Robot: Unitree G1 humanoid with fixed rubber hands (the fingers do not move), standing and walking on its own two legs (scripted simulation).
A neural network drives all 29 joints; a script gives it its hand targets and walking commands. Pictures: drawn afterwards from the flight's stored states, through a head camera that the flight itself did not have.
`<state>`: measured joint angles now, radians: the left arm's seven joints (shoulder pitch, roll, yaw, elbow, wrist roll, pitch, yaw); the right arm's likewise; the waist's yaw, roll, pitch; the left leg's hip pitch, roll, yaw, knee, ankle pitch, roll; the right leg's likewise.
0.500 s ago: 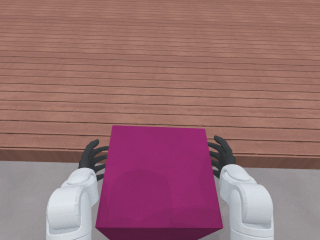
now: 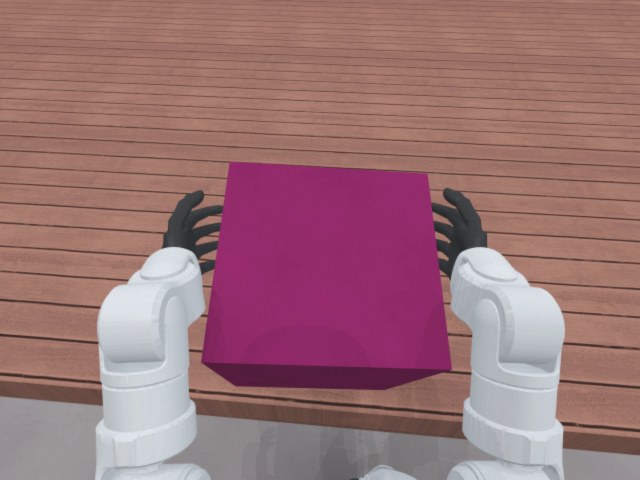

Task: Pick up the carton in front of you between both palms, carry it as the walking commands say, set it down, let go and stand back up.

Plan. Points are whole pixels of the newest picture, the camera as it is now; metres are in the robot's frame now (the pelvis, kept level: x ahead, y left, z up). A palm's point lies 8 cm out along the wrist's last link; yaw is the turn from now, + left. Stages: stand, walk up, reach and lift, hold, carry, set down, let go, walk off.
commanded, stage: carry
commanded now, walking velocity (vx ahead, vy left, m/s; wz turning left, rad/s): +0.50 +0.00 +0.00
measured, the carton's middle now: (319, 293) +0.32 +0.01 +0.07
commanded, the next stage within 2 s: none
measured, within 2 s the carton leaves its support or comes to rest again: neither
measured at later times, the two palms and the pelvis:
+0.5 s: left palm (252, 83) +0.67 +0.12 +0.16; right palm (438, 95) +0.62 -0.18 +0.17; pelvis +0.27 +0.02 +0.03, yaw -3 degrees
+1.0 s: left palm out of the picture +0.83 +0.17 +0.30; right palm out of the picture +0.86 -0.12 +0.29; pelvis +0.48 -0.02 +0.17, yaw +0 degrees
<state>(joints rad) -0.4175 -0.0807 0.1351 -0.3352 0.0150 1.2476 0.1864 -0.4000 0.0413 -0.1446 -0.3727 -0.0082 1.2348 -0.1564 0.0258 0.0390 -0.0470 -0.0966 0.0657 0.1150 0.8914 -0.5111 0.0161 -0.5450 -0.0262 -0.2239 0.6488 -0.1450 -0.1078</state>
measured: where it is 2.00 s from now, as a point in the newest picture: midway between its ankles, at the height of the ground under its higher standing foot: (324, 352)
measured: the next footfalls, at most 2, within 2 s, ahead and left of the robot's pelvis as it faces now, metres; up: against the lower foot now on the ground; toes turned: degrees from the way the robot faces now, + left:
left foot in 0.32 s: +0.28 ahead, +0.10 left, +0.00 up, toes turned -1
right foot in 0.68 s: +0.52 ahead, -0.10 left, +0.15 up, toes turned -4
